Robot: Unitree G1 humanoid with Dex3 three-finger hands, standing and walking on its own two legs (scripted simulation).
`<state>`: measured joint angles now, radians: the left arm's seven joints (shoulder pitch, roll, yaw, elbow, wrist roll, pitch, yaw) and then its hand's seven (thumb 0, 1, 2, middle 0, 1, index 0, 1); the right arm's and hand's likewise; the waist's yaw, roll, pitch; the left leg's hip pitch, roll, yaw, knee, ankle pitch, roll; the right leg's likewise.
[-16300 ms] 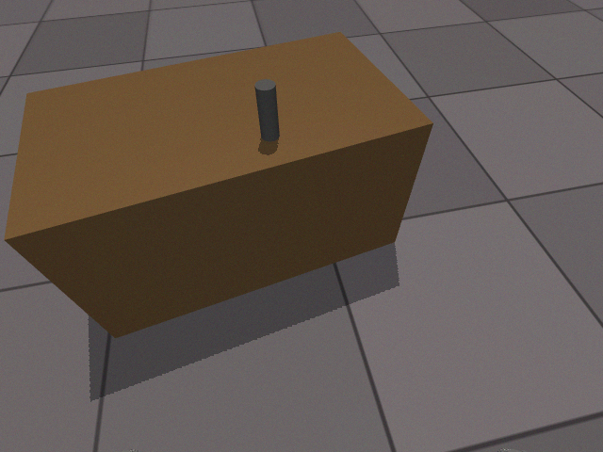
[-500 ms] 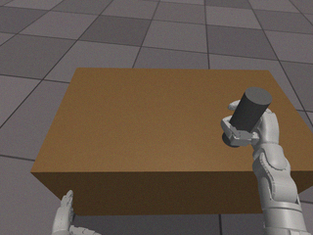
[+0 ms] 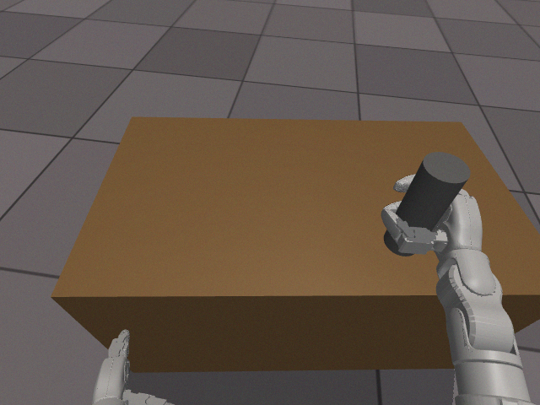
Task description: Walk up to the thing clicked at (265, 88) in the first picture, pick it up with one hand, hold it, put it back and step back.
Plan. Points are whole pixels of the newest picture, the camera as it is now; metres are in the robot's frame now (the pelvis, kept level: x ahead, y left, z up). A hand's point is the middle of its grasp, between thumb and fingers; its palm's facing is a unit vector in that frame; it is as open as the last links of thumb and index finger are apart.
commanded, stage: hold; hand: right
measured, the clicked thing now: (420, 209) +0.33 -0.18 +0.14
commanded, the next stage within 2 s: crouch in 1.04 s
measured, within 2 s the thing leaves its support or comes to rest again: neither
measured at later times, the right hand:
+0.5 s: hand (401, 215) +0.33 -0.16 +0.12, palm faces +0.14 +0.99 +0.00, open 7.2 cm
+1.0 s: hand (403, 217) +0.33 -0.16 +0.12, palm faces +0.14 +0.99 +0.00, open 7.2 cm
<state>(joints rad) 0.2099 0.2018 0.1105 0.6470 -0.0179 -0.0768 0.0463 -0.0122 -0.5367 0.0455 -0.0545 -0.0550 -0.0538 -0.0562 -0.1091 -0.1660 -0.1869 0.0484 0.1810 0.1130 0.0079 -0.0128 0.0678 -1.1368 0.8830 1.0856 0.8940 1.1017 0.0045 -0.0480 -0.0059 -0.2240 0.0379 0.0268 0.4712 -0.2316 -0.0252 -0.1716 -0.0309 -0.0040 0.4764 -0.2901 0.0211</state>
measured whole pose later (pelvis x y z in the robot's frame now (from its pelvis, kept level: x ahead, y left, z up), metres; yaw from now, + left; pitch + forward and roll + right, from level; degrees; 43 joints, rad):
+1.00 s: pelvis +0.00 +0.00 +0.00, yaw +0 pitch -1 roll +0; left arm 0.20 0.21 0.11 0.65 -0.02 -0.08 0.05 -0.01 -0.54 0.05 -0.05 -0.05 -0.05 -0.05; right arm -0.13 -0.16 -0.18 0.08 0.18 0.09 0.00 -0.01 0.07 -1.14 0.88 1.09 0.89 1.11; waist 0.01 -0.04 0.00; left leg -0.23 0.04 0.03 0.47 -0.23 -0.02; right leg -0.17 -0.03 0.00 0.47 -0.28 0.02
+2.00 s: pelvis -0.02 -0.01 -0.03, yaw +1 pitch +12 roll +1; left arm 0.26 0.19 0.05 0.42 0.02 -0.11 0.03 -0.01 -0.56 0.07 -0.06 -0.06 -0.05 -0.07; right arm -0.62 -0.30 -0.33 0.93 0.10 -0.34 0.03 -0.01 0.07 -1.15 0.89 1.07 0.90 1.10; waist 0.11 0.02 -0.06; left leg -0.65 0.04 0.00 0.75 -0.31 -0.04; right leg -0.61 -0.04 -0.01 0.80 -0.40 0.01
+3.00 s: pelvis -0.04 -0.01 -0.09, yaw +2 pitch +23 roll +2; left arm 0.38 0.24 0.04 0.03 0.07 -0.07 -0.02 -0.01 -0.56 0.07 -0.06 -0.05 -0.05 -0.07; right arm -0.81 -0.47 -0.50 1.15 0.02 -0.44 0.07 -0.02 0.08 -1.15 0.89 1.07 0.90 1.10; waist 0.22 0.01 -0.12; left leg -1.07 0.02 0.02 1.09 -0.41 -0.03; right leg -1.04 -0.06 0.02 1.17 -0.52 0.02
